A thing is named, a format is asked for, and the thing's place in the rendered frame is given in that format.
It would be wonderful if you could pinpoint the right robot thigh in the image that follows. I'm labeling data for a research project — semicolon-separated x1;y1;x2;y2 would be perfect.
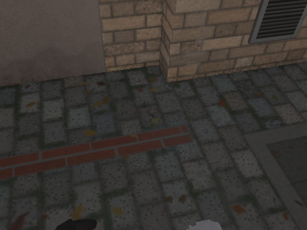
186;219;222;230

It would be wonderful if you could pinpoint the left robot hand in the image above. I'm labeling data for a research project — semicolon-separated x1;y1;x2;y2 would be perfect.
55;218;97;230

